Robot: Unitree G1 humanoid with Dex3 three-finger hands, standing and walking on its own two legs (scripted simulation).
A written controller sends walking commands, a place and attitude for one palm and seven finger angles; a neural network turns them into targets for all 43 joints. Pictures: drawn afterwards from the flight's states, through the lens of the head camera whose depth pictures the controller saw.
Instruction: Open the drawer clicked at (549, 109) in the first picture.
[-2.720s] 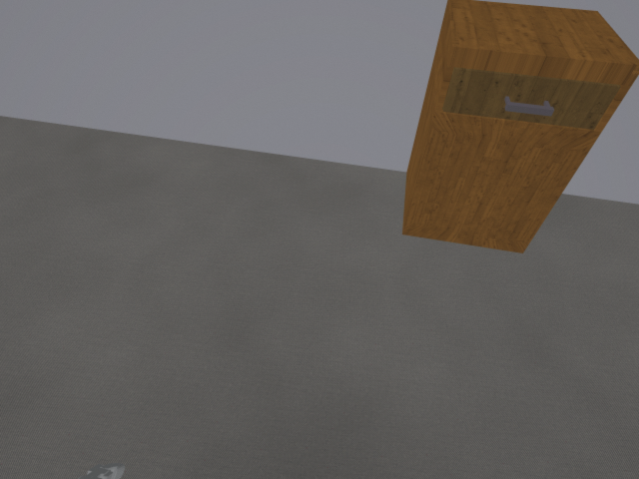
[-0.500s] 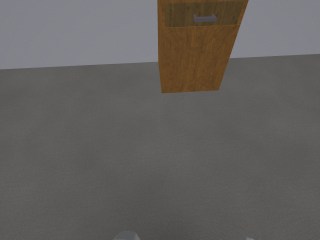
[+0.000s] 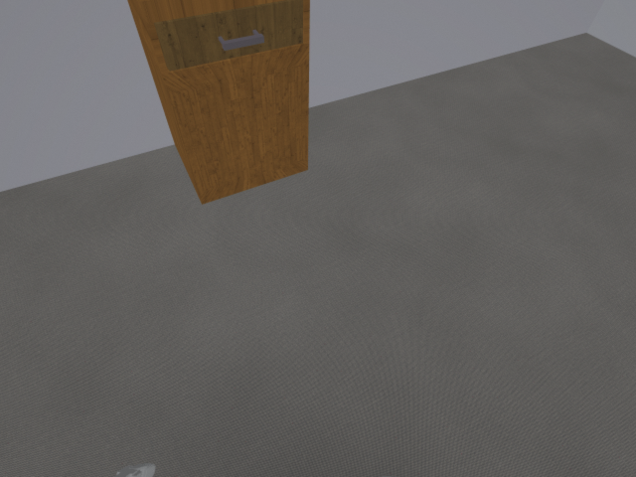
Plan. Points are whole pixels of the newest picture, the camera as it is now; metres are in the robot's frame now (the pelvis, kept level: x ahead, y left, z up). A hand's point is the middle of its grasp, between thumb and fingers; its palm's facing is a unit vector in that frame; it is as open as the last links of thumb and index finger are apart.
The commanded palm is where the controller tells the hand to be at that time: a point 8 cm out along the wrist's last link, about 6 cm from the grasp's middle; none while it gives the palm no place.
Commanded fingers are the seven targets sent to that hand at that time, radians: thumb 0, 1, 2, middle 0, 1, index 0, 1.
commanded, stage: walk to a spot facing it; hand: left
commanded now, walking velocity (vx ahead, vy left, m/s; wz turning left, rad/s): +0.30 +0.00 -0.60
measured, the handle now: (240, 39) +1.30 +0.29 -0.10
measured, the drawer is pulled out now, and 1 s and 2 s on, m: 0.00 0.00 0.00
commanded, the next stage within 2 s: turn to face it in 1.74 s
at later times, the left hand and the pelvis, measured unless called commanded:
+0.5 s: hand (183, 440) +0.20 +0.22 -0.19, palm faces -0.21 -0.96 -0.17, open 7.4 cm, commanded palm none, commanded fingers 0.00 0.90 0.90 -0.20 -0.30 -0.20 -0.30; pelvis +0.15 +0.02 -0.01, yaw -16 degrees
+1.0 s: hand (330, 245) +0.57 -0.01 -0.18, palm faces -0.55 -0.82 -0.15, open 7.4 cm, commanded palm none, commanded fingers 0.00 0.90 0.90 -0.20 -0.30 -0.20 -0.30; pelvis +0.36 -0.08 -0.02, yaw -30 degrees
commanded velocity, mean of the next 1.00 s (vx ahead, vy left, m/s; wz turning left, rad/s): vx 0.35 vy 0.00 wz -0.45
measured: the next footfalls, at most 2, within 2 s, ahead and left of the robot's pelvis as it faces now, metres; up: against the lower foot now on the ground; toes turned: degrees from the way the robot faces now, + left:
right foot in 0.04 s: +0.04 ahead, -0.14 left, +0.00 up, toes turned -7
left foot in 0.44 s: +0.26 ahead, +0.10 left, +0.00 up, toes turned -6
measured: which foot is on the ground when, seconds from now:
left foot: down 0.00-0.04, up 0.06-0.42, down 0.44-1.00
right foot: up 0.00-0.02, down 0.04-0.44, up 0.46-0.96, down 0.98-1.00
